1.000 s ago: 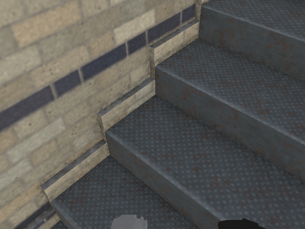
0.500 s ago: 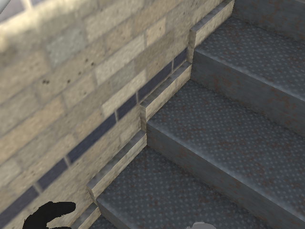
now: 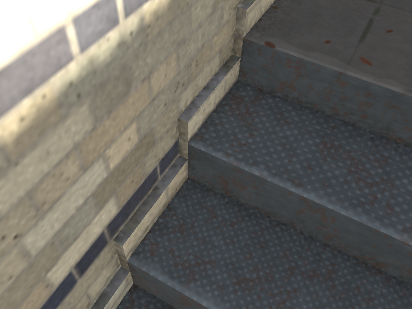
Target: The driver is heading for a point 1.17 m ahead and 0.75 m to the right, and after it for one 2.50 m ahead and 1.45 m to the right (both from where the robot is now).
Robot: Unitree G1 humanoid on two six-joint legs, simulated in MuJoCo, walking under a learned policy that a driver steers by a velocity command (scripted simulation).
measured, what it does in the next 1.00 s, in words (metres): climbs, turning right: left foot, then right foot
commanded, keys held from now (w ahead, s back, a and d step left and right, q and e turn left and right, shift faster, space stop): e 1.00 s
